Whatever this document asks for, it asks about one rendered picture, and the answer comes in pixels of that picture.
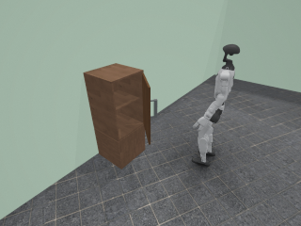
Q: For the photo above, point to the robot left upper arm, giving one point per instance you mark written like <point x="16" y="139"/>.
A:
<point x="224" y="79"/>

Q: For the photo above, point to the robot left hand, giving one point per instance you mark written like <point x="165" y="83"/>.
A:
<point x="202" y="121"/>

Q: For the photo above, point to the robot torso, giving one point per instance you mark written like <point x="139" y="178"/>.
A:
<point x="217" y="87"/>

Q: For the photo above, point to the handle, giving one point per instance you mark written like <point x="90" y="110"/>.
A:
<point x="155" y="108"/>

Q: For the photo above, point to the left robot thigh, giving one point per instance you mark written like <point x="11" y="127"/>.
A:
<point x="214" y="118"/>

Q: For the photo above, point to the cupboard door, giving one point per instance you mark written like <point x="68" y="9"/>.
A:
<point x="146" y="100"/>

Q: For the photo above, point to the robot left forearm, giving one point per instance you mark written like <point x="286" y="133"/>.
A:
<point x="219" y="101"/>

